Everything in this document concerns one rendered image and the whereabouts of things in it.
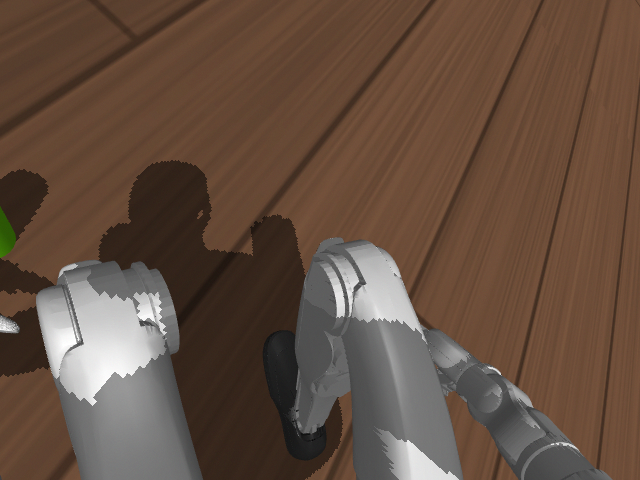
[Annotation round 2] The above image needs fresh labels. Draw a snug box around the right robot hand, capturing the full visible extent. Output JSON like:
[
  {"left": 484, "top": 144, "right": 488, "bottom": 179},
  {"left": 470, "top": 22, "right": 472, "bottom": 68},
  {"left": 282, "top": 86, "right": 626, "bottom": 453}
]
[{"left": 420, "top": 324, "right": 481, "bottom": 396}]

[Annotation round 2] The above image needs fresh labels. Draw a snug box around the right robot arm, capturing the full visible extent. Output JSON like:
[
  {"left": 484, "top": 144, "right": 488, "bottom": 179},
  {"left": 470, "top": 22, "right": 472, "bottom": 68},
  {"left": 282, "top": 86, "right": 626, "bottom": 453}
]
[{"left": 456, "top": 363, "right": 612, "bottom": 480}]

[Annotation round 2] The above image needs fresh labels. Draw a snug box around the can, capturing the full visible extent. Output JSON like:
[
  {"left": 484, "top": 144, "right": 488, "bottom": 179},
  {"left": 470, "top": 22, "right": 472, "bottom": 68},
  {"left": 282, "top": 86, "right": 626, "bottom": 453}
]
[{"left": 0, "top": 206, "right": 16, "bottom": 258}]

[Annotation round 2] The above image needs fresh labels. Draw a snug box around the left robot hand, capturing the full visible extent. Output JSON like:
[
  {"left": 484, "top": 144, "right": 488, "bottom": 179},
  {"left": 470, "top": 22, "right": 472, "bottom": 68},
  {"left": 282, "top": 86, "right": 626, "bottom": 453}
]
[{"left": 0, "top": 315, "right": 20, "bottom": 333}]

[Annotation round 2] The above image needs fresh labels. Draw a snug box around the right robot foot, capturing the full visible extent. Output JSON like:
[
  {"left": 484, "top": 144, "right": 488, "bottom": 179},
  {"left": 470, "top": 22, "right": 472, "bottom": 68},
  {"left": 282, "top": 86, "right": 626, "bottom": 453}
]
[{"left": 263, "top": 330, "right": 326, "bottom": 460}]

